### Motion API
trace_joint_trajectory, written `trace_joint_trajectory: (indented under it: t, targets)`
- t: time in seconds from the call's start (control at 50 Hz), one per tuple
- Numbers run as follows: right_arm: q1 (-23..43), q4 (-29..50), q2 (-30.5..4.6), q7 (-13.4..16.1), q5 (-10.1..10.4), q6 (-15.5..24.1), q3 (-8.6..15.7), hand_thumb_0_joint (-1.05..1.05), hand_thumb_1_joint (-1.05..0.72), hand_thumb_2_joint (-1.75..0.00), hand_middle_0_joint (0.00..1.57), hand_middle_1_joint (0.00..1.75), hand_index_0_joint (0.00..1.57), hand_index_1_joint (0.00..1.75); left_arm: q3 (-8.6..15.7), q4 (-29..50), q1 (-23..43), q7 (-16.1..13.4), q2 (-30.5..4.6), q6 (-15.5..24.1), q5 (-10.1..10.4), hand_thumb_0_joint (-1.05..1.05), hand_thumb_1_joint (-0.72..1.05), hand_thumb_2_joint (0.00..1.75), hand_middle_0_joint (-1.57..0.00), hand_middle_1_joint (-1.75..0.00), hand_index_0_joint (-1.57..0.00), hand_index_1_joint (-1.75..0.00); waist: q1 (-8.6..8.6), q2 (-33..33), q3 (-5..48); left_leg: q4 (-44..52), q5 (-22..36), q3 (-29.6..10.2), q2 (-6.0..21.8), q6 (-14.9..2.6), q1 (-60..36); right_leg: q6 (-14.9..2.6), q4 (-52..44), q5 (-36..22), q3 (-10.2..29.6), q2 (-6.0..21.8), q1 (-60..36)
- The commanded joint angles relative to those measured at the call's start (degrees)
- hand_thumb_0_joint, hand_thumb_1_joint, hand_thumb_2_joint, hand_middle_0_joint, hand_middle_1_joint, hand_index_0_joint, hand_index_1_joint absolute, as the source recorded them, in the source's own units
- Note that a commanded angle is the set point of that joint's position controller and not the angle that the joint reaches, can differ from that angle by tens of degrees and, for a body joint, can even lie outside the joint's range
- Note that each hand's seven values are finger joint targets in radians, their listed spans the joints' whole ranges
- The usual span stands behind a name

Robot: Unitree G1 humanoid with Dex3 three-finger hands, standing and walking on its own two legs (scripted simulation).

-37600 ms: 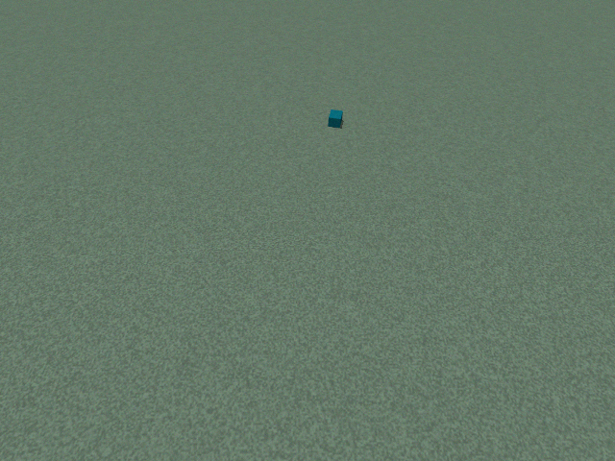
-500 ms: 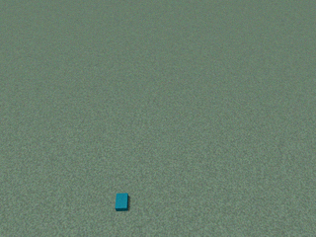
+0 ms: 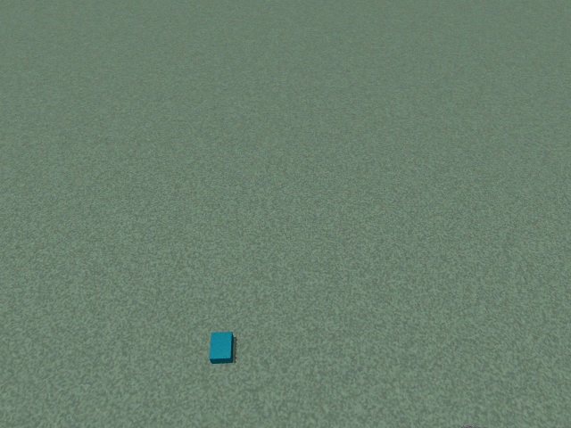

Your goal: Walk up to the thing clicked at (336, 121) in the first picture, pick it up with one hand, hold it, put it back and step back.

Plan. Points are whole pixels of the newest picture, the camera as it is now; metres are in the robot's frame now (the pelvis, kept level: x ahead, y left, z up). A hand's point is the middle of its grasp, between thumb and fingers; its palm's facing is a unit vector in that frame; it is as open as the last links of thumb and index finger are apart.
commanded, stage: step back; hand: left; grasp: from above
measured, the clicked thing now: (221, 347) +0.44 +0.20 -0.75
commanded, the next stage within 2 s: none
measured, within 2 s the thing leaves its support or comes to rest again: neither
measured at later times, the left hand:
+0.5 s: hand out of the picture +0.05 +0.30 -0.18, palm faces -0.09 -0.92 -0.37, open 7.3 cm
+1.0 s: hand out of the picture -0.09 +0.30 -0.16, palm faces +0.00 -0.91 -0.41, open 7.4 cm
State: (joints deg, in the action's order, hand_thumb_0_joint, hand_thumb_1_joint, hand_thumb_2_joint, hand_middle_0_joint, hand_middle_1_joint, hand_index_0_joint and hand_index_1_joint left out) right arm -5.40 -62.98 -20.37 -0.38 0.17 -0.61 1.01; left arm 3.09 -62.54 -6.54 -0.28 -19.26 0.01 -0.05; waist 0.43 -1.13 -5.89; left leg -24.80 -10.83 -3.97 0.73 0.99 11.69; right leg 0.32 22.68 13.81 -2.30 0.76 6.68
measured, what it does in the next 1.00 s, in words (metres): walks backwards: right foot, then left foot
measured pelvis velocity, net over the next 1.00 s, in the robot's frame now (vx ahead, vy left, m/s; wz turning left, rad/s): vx -0.22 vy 0.04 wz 0.01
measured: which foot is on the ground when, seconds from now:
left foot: down 0.00-0.66, up 0.68-0.98, down 1.00-1.00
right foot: down 0.00-0.22, up 0.24-0.62, down 0.64-1.00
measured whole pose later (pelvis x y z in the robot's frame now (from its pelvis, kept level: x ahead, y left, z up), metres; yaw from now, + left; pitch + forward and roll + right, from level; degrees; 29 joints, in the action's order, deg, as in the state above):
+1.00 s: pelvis -0.22 +0.04 -0.02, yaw +1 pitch -2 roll +1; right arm -11.4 -50.9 -23.7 0.5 -0.7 -2.0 3.3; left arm 3.9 -44.0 -7.0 -0.9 -21.4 -2.1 -1.7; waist 0.3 0.1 -10.0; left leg -37.4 -21.2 -2.7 -2.4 -0.5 14.1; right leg 0.2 38.2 13.2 -1.9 3.2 22.9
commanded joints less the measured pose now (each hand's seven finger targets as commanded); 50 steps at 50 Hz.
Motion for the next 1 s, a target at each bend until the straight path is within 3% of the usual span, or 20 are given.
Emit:
trace_joint_trajectory:
  t: [0.0,0.1,0.14,0.16,0.18,0.2,0.22,0.3,0.42,0.52,0.6,0.62,0.64,0.66,0.7,0.72,0.82,0.9,0.96,0.98]
  targets:
    - [-0.15,6.88,-12.14,0.6,0.29,-0.44,3.44,0.0,-0.9,-0.9,0.2,0.3,0.2,0.3,3.93,7.17,1.8,-1.12,-15.39,0.0,0.58,0.0,0.9,0.9,-0.2,-0.3,-0.2,-0.3,0.18,3.94,10.23,-11.99,19.9,-0.15,1.14,-4.79,-1.37,-7.57,2.05,-24.62,7.97,10.19,1.11]
    - [-5.74,9.92,-11.56,-0.07,-0.22,-2.25,4.79,0.0,-0.9,-0.9,0.2,0.3,0.2,0.3,4.29,13.09,8.43,-1.25,-17.54,-0.98,-1.38,0.0,0.9,0.9,-0.2,-0.3,-0.2,-0.3,2.41,12.3,6.21,-26.47,-16.25,0.11,-2.68,-5.03,1.19,-14.24,2.55,-20.37,13.43,19.47,13.69]
    - [-7.58,10.36,-11.26,-0.39,-0.17,-1.9,4.85,0.0,-0.9,-0.9,0.2,0.3,0.2,0.3,3.98,14.56,9.23,-1.36,-17.04,-0.94,-1.41,0.0,0.9,0.9,-0.2,-0.3,-0.2,-0.3,2.63,12.26,4.58,-17.54,-10.42,1.39,-1.65,-4.7,2.69,-11.14,7.04,-19.1,10.91,16.07,11.64]
    - [-7.91,10.26,-12.23,-0.24,-0.57,-1.34,5.31,0.0,-0.9,-0.9,0.2,0.3,0.2,0.3,3.7,14.72,8.23,-1.32,-15.95,-1.26,-1.08,0.0,0.9,0.9,-0.2,-0.3,-0.2,-0.3,2.32,7.53,5.31,-10.25,6.15,0.39,0.26,-4.84,2.49,-8.14,12.51,-15.21,7.98,11.99,10.31]
    - [-6.37,11.25,-14.66,0.01,-1.44,-0.91,5.96,0.0,-0.9,-0.9,0.2,0.3,0.2,0.3,3.44,15.03,6.33,-1.27,-13.6,-1.73,-0.28,0.0,0.9,0.9,-0.2,-0.3,-0.2,-0.3,1.25,-2.39,5.27,-2.81,20.84,-9.26,6.92,-7.62,3.26,-4.46,23.52,-7.56,4.09,3.6,11.22]
    - [-5.63,12.61,-17.83,0.11,-2.06,-0.17,6.46,0.0,-0.9,-0.9,0.2,0.3,0.2,0.3,3.05,15.56,3.87,-1.53,-10.82,-2.17,0.16,0.0,0.9,0.9,-0.2,-0.3,-0.2,-0.3,0.23,-10.03,5.84,0.95,34.09,-20.82,14.53,-11.86,-2.27,-2.8,32.42,18.04,4.66,-5.4,19.1]
    - [-6.71,13.25,-20.71,0.24,-1.84,0.19,7.06,0.0,-0.9,-0.9,0.2,0.3,0.2,0.3,3.26,15.45,3.05,-2.22,-11.43,-2.42,-0.23,0.0,0.9,0.9,-0.2,-0.3,-0.2,-0.3,1.58,-9.76,9.37,-0.1,39.83,-24.24,18.29,-15.3,-3.14,-2.56,39.25,26.36,11.71,-6.73,18.85]
    - [-0.81,16.16,-15.15,1.95,-1.76,0.43,6.05,0.0,-0.9,-0.9,0.2,0.3,0.2,0.3,3.2,14.06,-1.27,-2.5,-13.14,-2.59,0.24,0.0,0.9,0.9,-0.2,-0.3,-0.2,-0.3,-1.78,-6.62,10.84,-3.39,31.48,-13.16,12.4,-12.44,-6.86,-2.17,46.65,17.31,14.31,-5.44,22.44]
    - [-5.48,17.47,-14.36,2.41,-1.55,0.54,6.14,0.0,-0.9,-0.9,0.2,0.3,0.2,0.3,3.92,16.77,-0.59,-1.89,-13.15,-1.91,-0.57,0.0,0.9,0.9,-0.2,-0.3,-0.2,-0.3,1.9,-5.09,9.17,-3.41,30.15,-12.33,14.95,-16.47,-11.54,0.72,39.32,17.46,11.46,-4.36,22.65]
    - [-4.39,18.79,-16.06,2.24,-1.55,0.24,5.97,0.0,-0.9,-0.9,0.2,0.3,0.2,0.3,4.43,16.72,-3.27,-0.93,-12.76,-1.4,-0.81,0.0,0.9,0.9,-0.2,-0.3,-0.2,-0.3,1.89,-6.84,10.95,-3.38,20.53,-10.86,14.3,-15.21,-7.2,0.1,25.67,15.03,6.08,-2.31,15.26]
    - [-0.89,19.4,-15.69,1.62,-0.77,-0.82,5.31,0.0,-0.9,-0.9,0.2,0.3,0.2,0.3,4.96,13.29,-11.78,-0.27,-12.22,-0.88,-1.52,0.0,0.9,0.9,-0.2,-0.3,-0.2,-0.3,-1.99,-6.45,10.96,-6.42,3.68,-6.57,10.08,-8.84,8.05,-3.04,5.19,1.05,3.09,-1.56,-0.55]
    - [-1.83,19.45,-13.58,1.49,-0.4,-0.93,4.72,0.0,-0.9,-0.9,0.2,0.3,0.2,0.3,5.69,14.1,-11.29,-0.39,-15.27,-0.55,-2.49,0.0,0.9,0.9,-0.2,-0.3,-0.2,-0.3,-1.65,1.18,9.31,-11.69,-4.62,-4.56,5.94,-5.37,16.22,-5.58,0.68,5.21,14.07,4.87,-2.01]
    - [0.96,20.36,-11.29,1.57,0.03,-0.81,4.39,0.0,-0.9,-0.9,0.2,0.3,0.2,0.3,7.05,15.81,-8.51,-0.17,-21.37,-0.55,-1.82,0.0,0.9,0.9,-0.2,-0.3,-0.2,-0.3,-3.21,15.77,5.13,-25.29,-18.45,1.73,-6.23,-1.83,20.13,-14.14,-5.95,3.41,31.64,18.08,6.54]
    - [1.13,19.48,-13.55,2.11,-0.55,-1.14,5.38,0.0,-0.9,-0.9,0.2,0.3,0.2,0.3,7.25,18.67,-4.34,-0.45,-23.64,-0.31,-2.49,0.0,0.9,0.9,-0.2,-0.3,-0.2,-0.3,-3.73,15.96,2.03,-39.72,-24.52,-4.1,-5.92,-0.83,16.08,-20.49,-7.97,-0.43,38.94,25.13,17.21]
    - [-5.35,16.68,-12.87,1.83,0.14,-1.26,5.1,0.0,-0.9,-0.9,0.2,0.3,0.2,0.3,5.63,20.1,3.33,-1.12,-17.0,0.06,-1.61,0.0,0.9,0.9,-0.2,-0.3,-0.2,-0.3,1.71,6.04,1.1,-45.4,-17.8,-8.49,-7.68,-1.52,15.92,-14.74,-2.03,-12.85,21.61,15.71,14.79]
    - [-6.59,15.9,-12.49,1.94,0.44,-1.12,4.8,0.0,-0.9,-0.9,0.2,0.3,0.2,0.3,5.61,20.38,4.17,-1.21,-16.32,-0.04,-1.83,0.0,0.9,0.9,-0.2,-0.3,-0.2,-0.3,2.19,7.63,1.51,-45.68,-15.91,-6.6,-8.63,-1.24,15.53,-12.25,-0.87,-14.87,17.27,13.08,14.21]
    - [-5.21,17.16,-12.64,2.1,-0.29,-0.84,4.18,0.0,-0.9,-0.9,0.2,0.3,0.2,0.3,5.22,21.22,-2.6,-1.76,-14.45,-0.42,-2.3,0.0,0.9,0.9,-0.2,-0.3,-0.2,-0.3,-2.84,9.24,5.76,-33.44,-18.85,-3.25,-5.88,0.52,18.43,-13.06,2.87,-18.16,16.05,13.45,-1.22]
    - [-6.87,17.04,-11.87,1.75,-0.88,-0.51,4.31,0.0,-0.9,-0.9,0.2,0.3,0.2,0.3,5.14,21.61,-3.0,-1.8,-16.09,-1.08,-1.78,0.0,0.9,0.9,-0.2,-0.3,-0.2,-0.3,-2.52,13.15,8.51,-17.28,-18.49,1.06,-2.53,-0.79,11.32,-12.57,5.43,-22.1,16.31,14.69,-2.31]
    - [-12.13,15.0,-12.27,1.45,-1.64,0.32,5.28,0.0,-0.9,-0.9,0.2,0.3,0.2,0.3,4.45,22.56,-1.04,-1.22,-15.7,-1.93,-0.76,0.0,0.9,0.9,-0.2,-0.3,-0.2,-0.3,0.51,9.08,10.81,1.08,-0.23,3.01,-1.92,-2.58,0.12,-7.65,11.88,-16.7,12.34,11.09,3.96]
    - [-10.68,15.83,-15.59,1.41,-2.23,0.53,6.18,0.0,-0.9,-0.9,0.2,0.3,0.2,0.3,3.82,22.82,-3.3,-0.97,-13.77,-2.04,-0.63,0.0,0.9,0.9,-0.2,-0.3,-0.2,-0.3,-0.45,1.37,10.74,2.41,2.72,-8.86,6.22,-5.56,-4.85,-4.41,16.63,-6.76,10.17,6.45,13.21]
